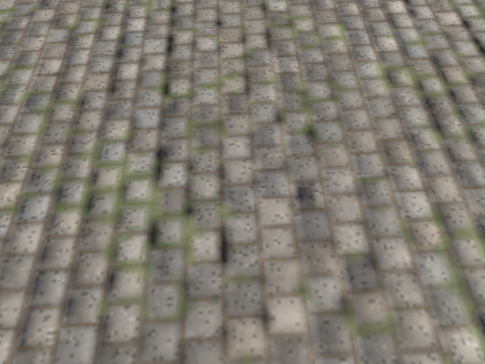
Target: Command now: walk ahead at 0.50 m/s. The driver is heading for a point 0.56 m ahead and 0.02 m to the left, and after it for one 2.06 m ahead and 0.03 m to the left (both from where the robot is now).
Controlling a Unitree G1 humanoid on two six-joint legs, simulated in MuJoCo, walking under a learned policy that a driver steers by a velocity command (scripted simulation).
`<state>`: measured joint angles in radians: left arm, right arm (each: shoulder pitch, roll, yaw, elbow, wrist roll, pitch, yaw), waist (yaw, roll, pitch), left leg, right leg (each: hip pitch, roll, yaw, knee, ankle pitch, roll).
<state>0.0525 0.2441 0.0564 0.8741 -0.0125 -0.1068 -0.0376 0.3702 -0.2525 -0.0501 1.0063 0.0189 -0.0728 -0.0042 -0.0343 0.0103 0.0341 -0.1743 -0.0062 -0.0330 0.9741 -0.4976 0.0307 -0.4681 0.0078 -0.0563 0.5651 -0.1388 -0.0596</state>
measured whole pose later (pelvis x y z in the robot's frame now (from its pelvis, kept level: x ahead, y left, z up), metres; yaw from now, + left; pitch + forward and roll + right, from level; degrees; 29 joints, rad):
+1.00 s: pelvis +0.45 +0.04 +0.01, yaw +0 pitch +1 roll +1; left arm 0.11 0.22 0.06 0.97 0.01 -0.02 0.02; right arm 0.18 -0.23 -0.04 1.00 -0.01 -0.05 -0.01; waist -0.02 0.00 0.00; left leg -0.16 -0.03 0.07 0.46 -0.31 0.03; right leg -0.36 -0.04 0.01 0.50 -0.16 0.01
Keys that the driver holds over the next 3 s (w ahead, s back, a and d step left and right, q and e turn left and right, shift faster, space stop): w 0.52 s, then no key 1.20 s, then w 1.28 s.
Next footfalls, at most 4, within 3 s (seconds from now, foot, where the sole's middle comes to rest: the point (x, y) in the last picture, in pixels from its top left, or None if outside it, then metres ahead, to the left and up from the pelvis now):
0.48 left None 0.45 0.15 -0.76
0.92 right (282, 323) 0.56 -0.08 -0.76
2.50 left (203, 212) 0.94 0.14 -0.76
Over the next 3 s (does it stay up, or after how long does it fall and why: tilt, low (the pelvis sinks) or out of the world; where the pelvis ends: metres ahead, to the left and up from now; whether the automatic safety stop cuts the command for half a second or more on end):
stays up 1.04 0.03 0.01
